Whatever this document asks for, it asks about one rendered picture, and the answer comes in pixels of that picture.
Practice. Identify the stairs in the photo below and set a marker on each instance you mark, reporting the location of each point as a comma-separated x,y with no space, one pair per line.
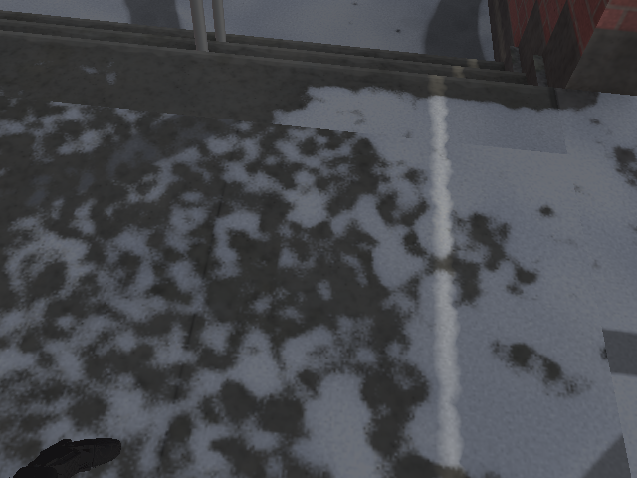
260,47

